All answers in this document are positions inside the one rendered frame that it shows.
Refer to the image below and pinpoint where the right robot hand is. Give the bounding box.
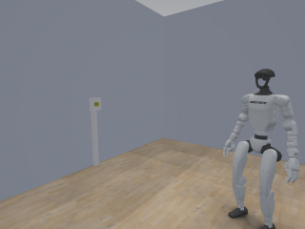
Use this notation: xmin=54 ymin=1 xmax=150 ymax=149
xmin=223 ymin=138 xmax=235 ymax=156

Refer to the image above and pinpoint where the left robot forearm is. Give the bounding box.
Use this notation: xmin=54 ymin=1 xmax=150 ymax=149
xmin=286 ymin=121 xmax=299 ymax=158

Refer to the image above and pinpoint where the panel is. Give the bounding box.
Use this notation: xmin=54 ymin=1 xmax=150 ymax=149
xmin=89 ymin=97 xmax=102 ymax=166

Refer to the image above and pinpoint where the left robot hand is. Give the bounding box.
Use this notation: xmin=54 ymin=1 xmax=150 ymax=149
xmin=283 ymin=157 xmax=300 ymax=183

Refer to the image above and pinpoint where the humanoid robot head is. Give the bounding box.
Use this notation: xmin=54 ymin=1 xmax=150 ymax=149
xmin=254 ymin=69 xmax=275 ymax=95

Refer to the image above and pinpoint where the robot right upper arm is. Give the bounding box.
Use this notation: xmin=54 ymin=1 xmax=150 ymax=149
xmin=238 ymin=94 xmax=251 ymax=122

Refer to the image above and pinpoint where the right robot forearm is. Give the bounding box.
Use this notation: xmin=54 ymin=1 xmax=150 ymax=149
xmin=230 ymin=119 xmax=245 ymax=140

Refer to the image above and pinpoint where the robot left upper arm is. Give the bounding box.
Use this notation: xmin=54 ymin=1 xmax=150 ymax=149
xmin=274 ymin=94 xmax=295 ymax=131

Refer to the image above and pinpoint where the robot right foot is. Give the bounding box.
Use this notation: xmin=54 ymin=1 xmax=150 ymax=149
xmin=228 ymin=206 xmax=248 ymax=219

